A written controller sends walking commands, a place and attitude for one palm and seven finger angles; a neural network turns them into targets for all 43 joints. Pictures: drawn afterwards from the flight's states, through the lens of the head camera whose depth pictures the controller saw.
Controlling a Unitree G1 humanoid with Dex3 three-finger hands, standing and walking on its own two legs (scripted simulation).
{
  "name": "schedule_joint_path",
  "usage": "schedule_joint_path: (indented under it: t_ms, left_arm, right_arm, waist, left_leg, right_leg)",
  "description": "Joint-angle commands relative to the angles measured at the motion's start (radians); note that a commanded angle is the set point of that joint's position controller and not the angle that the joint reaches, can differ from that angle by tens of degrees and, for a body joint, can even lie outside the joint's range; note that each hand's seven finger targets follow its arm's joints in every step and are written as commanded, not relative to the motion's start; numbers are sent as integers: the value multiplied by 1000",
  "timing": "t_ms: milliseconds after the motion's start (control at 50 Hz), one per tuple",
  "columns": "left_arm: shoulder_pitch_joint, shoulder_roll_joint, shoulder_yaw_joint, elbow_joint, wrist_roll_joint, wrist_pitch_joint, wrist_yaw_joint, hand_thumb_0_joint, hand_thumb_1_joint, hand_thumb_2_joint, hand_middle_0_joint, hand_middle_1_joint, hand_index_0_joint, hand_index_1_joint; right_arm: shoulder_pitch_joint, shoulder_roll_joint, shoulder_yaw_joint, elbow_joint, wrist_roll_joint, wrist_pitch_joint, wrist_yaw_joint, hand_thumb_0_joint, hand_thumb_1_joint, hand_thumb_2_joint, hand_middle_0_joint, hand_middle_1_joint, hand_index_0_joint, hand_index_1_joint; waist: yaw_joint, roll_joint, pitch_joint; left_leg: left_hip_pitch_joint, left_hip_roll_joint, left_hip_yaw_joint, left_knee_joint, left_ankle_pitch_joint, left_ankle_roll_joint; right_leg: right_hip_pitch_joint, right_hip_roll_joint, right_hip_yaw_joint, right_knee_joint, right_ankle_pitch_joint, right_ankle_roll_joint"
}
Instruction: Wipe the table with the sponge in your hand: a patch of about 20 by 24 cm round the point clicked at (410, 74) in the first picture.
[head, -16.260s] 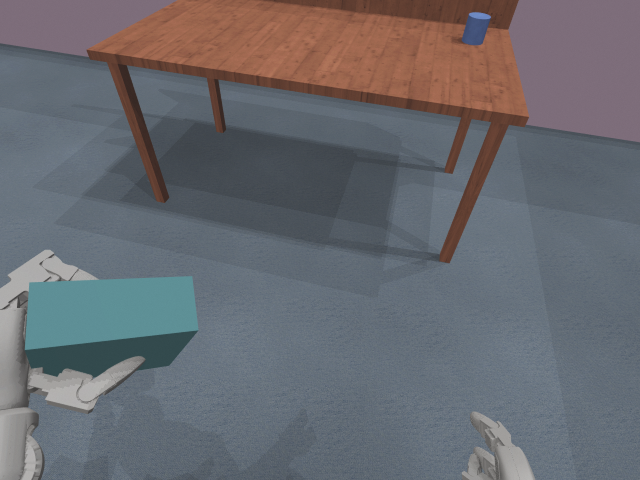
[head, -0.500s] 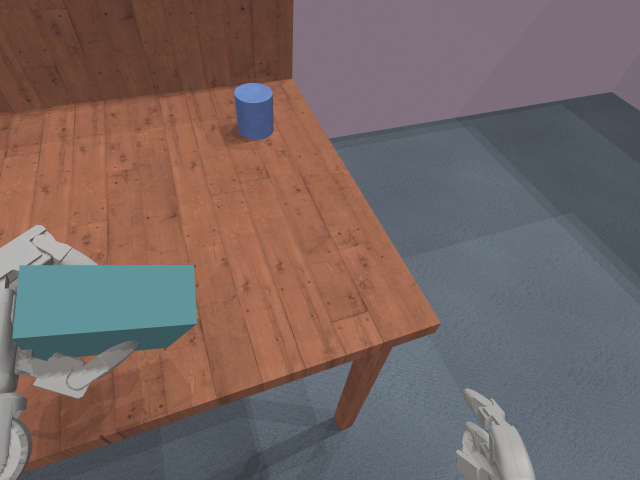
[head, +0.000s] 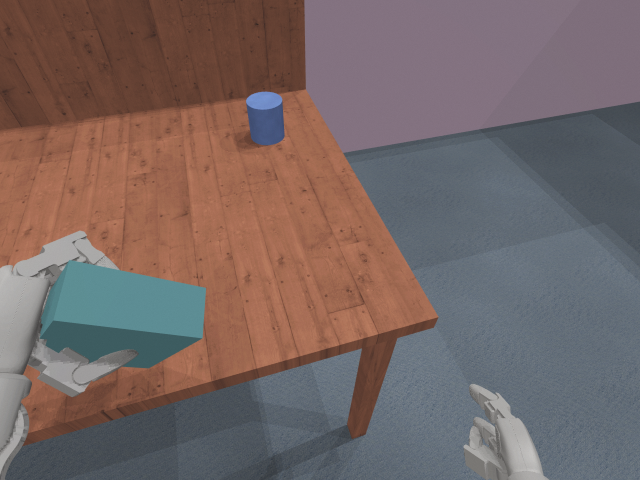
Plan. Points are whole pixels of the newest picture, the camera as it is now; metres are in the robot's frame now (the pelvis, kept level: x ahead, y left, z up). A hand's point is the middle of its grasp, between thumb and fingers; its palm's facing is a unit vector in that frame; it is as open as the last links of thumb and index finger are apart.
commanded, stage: turn the palm down, sponge in hand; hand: left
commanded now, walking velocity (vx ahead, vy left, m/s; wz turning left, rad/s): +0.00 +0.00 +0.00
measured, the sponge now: (137, 326) +0.23 +0.22 +0.12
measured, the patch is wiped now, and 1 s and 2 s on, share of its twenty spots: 0.00 0.00 0.00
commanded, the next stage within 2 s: move the sponge above the wiping area in 1.84 s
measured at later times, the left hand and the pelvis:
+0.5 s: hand (82, 307) +0.23 +0.26 +0.15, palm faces +0.26 -0.48 -0.84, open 9.6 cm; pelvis +0.02 -0.03 -0.01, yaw +1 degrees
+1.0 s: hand (64, 306) +0.24 +0.29 +0.14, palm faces +0.14 -0.26 -0.95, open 9.6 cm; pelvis +0.02 +0.01 +0.00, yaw +0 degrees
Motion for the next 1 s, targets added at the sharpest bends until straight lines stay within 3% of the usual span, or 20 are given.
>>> schedule_joint_path:
  t_ms: [0, 80, 120, 160, 220, 240, 300, 340, 420, 440, 520, 540, 620, 640, 680, 720, 740, 820, 840, 980]
  left_arm:
    - [-272, 268, 211, -134, 36, -74, 104, 0, 100, 1300, -1200, -1600, -1200, -1600]
    - [-298, 270, 120, -46, 69, 25, 38, 0, 100, 1300, -1200, -1600, -1200, -1600]
    - [-286, 314, 139, -51, 79, 58, -1, 0, 100, 1300, -1200, -1600, -1200, -1600]
    - [-259, 319, 142, -61, 83, 47, -34, 0, 100, 1300, -1200, -1600, -1200, -1600]
    - [-213, 397, 230, -114, 82, 3, -49, 0, 100, 1300, -1200, -1600, -1200, -1600]
    - [-219, 350, 200, -124, 80, -16, -45, 0, 100, 1300, -1200, -1600, -1200, -1600]
    - [-169, 376, 251, -108, 87, -37, -15, 0, 100, 1300, -1200, -1600, -1200, -1600]
    - [-154, 344, 224, -96, 111, -20, 11, 0, 100, 1300, -1200, -1600, -1200, -1600]
    - [-85, 389, 236, -77, 164, 51, 35, 0, 100, 1300, -1200, -1600, -1200, -1600]
    - [-115, 331, 168, -108, 180, 59, 31, 0, 100, 1300, -1200, -1600, -1200, -1600]
    - [-113, 396, 188, -168, 237, 85, 33, 0, 100, 1300, -1200, -1600, -1200, -1600]
    - [-125, 342, 129, -186, 250, 85, 34, 0, 100, 1300, -1200, -1600, -1200, -1600]
    - [-127, 408, 178, -195, 318, 106, 68, 0, 100, 1300, -1200, -1600, -1200, -1600]
    - [-145, 350, 119, -205, 330, 114, 73, 0, 100, 1300, -1200, -1600, -1200, -1600]
    - [-122, 366, 124, -184, 355, 148, 86, 0, 100, 1300, -1200, -1600, -1200, -1600]
    - [-108, 398, 156, -131, 380, 203, 91, 0, 100, 1300, -1200, -1600, -1200, -1600]
    - [-145, 320, 69, -150, 385, 223, 79, 0, 100, 1300, -1200, -1600, -1200, -1600]
    - [-174, 379, 76, -149, 449, 294, 52, 0, 100, 1300, -1200, -1600, -1200, -1600]
    - [-203, 307, -5, -182, 457, 297, 39, 0, 100, 1300, -1200, -1600, -1200, -1600]
    - [-270, 338, -35, -173, 572, 312, 11, 0, 100, 1300, -1200, -1600, -1200, -1600]
  right_arm:
    - [-101, -125, -58, -115, 2, -48, -26, 0, -900, -900, 200, 300, 200, 300]
    - [-116, -131, -45, -135, 19, -35, -50, 0, -900, -900, 200, 300, 200, 300]
    - [-131, -132, -41, -148, 32, -32, -60, 0, -900, -900, 200, 300, 200, 300]
    - [-120, -129, -43, -152, 28, -33, -68, 0, -900, -900, 200, 300, 200, 300]
    - [-126, -124, -50, -162, 30, -32, -69, 0, -900, -900, 200, 300, 200, 300]
    - [-119, -113, -49, -168, 27, -34, -66, 0, -900, -900, 200, 300, 200, 300]
    - [-82, -128, -69, -164, 25, -28, -64, 0, -900, -900, 200, 300, 200, 300]
    - [-82, -121, -66, -171, 33, -23, -56, 0, -900, -900, 200, 300, 200, 300]
    - [-73, -137, -72, -179, 43, -3, -59, 0, -900, -900, 200, 300, 200, 300]
    - [-75, -130, -67, -192, 44, -1, -60, 0, -900, -900, 200, 300, 200, 300]
    - [-92, -133, -68, -200, 48, 7, -73, 0, -900, -900, 200, 300, 200, 300]
    - [-83, -126, -65, -210, 46, 8, -74, 0, -900, -900, 200, 300, 200, 300]
    - [-103, -126, -66, -202, 49, 18, -77, 0, -900, -900, 200, 300, 200, 300]
    - [-95, -120, -62, -211, 45, 19, -74, 0, -900, -900, 200, 300, 200, 300]
    - [-92, -127, -66, -206, 46, 32, -74, 0, -900, -900, 200, 300, 200, 300]
    - [-133, -128, -55, -196, 56, 44, -73, 0, -900, -900, 200, 300, 200, 300]
    - [-135, -122, -48, -211, 58, 51, -72, 0, -900, -900, 200, 300, 200, 300]
    - [-195, -126, -33, -208, 66, 71, -72, 0, -900, -900, 200, 300, 200, 300]
    - [-191, -118, -28, -222, 64, 72, -69, 0, -900, -900, 200, 300, 200, 300]
    - [-218, -121, -22, -197, 57, 84, -73, 0, -900, -900, 200, 300, 200, 300]
  waist:
    - [-16, 133, -151]
    - [-11, 91, -104]
    - [3, 80, -107]
    - [4, 8, -111]
    - [35, 36, -138]
    - [25, 21, -144]
    - [29, 9, -167]
    - [34, 36, -155]
    - [44, 27, -163]
    - [29, 32, -178]
    - [34, 45, -183]
    - [22, 47, -190]
    - [38, 79, -184]
    - [30, 77, -204]
    - [38, 73, -222]
    - [55, 75, -167]
    - [38, 63, -182]
    - [56, 96, -172]
    - [40, 98, -182]
    - [45, 97, -189]
  left_leg:
    - [111, -23, 12, -70, -54, 20]
    - [92, -32, 30, -68, -61, 30]
    - [106, -34, 39, -60, -36, 32]
    - [104, -28, 32, -45, 12, 37]
    - [109, -33, 35, -20, 63, 35]
    - [100, -36, 32, -11, 77, 37]
    - [83, -31, 35, 15, 106, 36]
    - [68, -32, 37, 15, 106, 33]
    - [55, -30, 42, 25, 126, 35]
    - [63, -28, 43, 26, 142, 39]
    - [85, -28, 38, 35, 158, 41]
    - [87, -28, 37, 33, 166, 44]
    - [100, -24, 29, 17, 168, 37]
    - [99, -23, 29, 14, 177, 39]
    - [101, -17, 21, -4, 188, 35]
    - [91, -14, 18, -23, 168, 29]
    - [96, -12, 20, -33, 172, 31]
    - [125, -11, 1, -73, 176, 27]
    - [137, -7, 3, -79, 186, 30]
    - [190, 3, -33, -143, 171, 28]
  right_leg:
    - [-104, 16, -20, -127, 13, 4]
    - [-99, -2, 11, -174, -30, 13]
    - [-87, -2, 30, -194, -33, 11]
    - [-71, -8, 32, -189, 20, 19]
    - [-47, -10, 51, -183, 74, 18]
    - [-43, -15, 41, -168, 104, 22]
    - [-49, -20, 43, -144, 166, 30]
    - [-51, -20, 38, -133, 172, 24]
    - [-45, -20, 53, -117, 219, 24]
    - [-43, -23, 42, -106, 251, 26]
    - [-52, -14, 50, -103, 268, 23]
    - [-52, -15, 34, -99, 279, 24]
    - [-61, -3, 38, -102, 244, 13]
    - [-53, -7, 19, -96, 255, 13]
    - [-34, -6, 12, -93, 252, 10]
    - [-38, 4, 25, -111, 222, 1]
    - [-28, 0, 6, -113, 231, 4]
    - [-8, 11, 20, -134, 201, -9]
    - [0, 6, 0, -136, 215, -8]
    - [22, 12, 3, -176, 167, -17]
